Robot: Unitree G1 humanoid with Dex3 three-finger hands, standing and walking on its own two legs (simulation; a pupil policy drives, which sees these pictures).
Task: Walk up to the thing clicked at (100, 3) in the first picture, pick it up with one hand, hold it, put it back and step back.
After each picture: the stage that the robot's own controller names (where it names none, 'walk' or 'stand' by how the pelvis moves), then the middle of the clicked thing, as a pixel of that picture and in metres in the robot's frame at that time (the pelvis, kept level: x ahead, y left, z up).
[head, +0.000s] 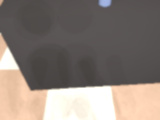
stand; out of the picture +0.92 -0.13 +0.13
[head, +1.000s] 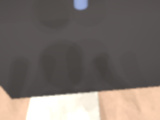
rise first; out of the picture +0.81 +0.06 +0.16
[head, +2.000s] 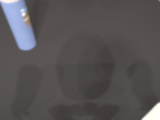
stand; (18, 17) +0.51 +0.27 +0.15
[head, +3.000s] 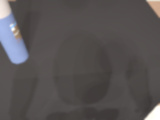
stand; (8, 32) +0.48 +0.28 +0.14
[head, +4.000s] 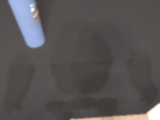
stand; (26, 13) +0.50 +0.19 +0.16
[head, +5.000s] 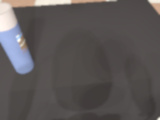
stand; (13, 42) +0.44 +0.25 +0.13
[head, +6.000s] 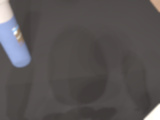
stand; (10, 35) +0.46 +0.26 +0.13
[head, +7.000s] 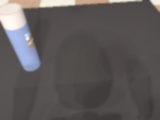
stand; (22, 41) +0.46 +0.23 +0.13
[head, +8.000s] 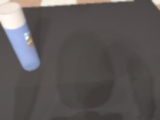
stand; (21, 40) +0.46 +0.23 +0.13
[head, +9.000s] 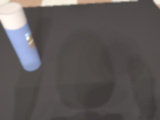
rise first; (22, 41) +0.46 +0.23 +0.13
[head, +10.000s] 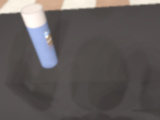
rise first; (42, 39) +0.48 +0.20 +0.13
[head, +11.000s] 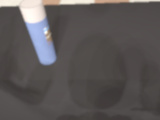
go down; (40, 35) +0.48 +0.19 +0.14
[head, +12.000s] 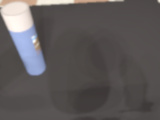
go down; (27, 43) +0.44 +0.18 +0.14
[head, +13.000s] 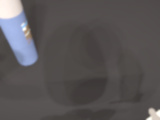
close in; (17, 31) +0.46 +0.19 +0.15
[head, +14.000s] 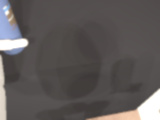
close; (0, 17) +0.49 +0.20 +0.18
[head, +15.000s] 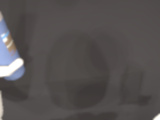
lift; out of the picture +0.40 +0.24 +0.17
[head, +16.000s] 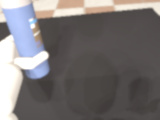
lift; (26, 33) +0.35 +0.16 +0.28
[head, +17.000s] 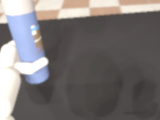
hold; (28, 39) +0.34 +0.17 +0.26
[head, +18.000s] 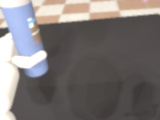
hold; (25, 32) +0.33 +0.16 +0.29
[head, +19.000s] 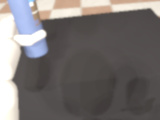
crouch; (25, 13) +0.41 +0.15 +0.31
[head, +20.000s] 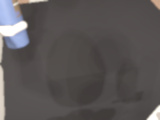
lower; (6, 5) +0.50 +0.19 +0.25
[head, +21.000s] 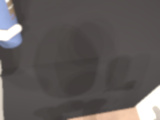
lower; out of the picture +0.51 +0.21 +0.19
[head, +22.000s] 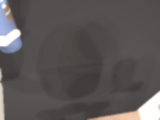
lower; out of the picture +0.49 +0.22 +0.18
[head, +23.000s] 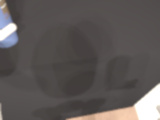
lower; out of the picture +0.51 +0.22 +0.19
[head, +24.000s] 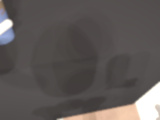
lower; out of the picture +0.52 +0.22 +0.19
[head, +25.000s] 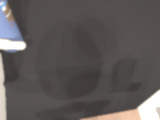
open; out of the picture +0.49 +0.21 +0.18
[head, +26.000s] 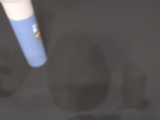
sink last; (28, 33) +0.46 +0.18 +0.16
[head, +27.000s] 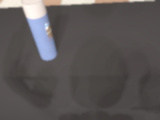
stand; (41, 31) +0.51 +0.21 +0.14
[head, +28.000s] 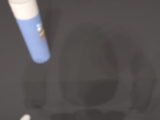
stand; (33, 32) +0.47 +0.20 +0.13
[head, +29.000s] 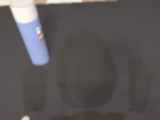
stand; (32, 35) +0.48 +0.20 +0.13
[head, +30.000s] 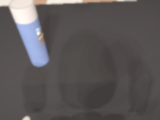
stand; (32, 36) +0.47 +0.20 +0.13
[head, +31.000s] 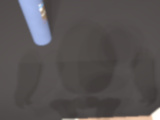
walk; (34, 13) +0.53 +0.18 +0.14
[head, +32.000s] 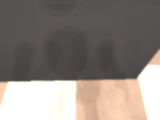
walk; out of the picture +0.85 +0.11 +0.15
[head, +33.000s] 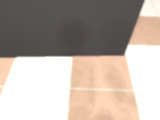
stand; out of the picture +1.23 +0.24 +0.15
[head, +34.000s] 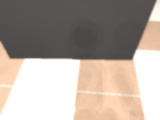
stand; out of the picture +1.24 +0.15 +0.14
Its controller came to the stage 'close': yes
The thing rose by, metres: 0.20
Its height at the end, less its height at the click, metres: +0.00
